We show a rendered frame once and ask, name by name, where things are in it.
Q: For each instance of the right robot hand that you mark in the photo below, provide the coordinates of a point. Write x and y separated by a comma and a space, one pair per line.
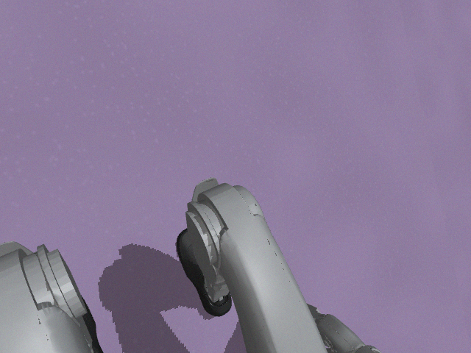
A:
335, 335

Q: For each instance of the right robot foot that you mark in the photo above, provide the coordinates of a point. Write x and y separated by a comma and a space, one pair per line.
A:
194, 273

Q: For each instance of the left robot foot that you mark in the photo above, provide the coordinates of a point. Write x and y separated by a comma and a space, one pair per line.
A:
91, 325

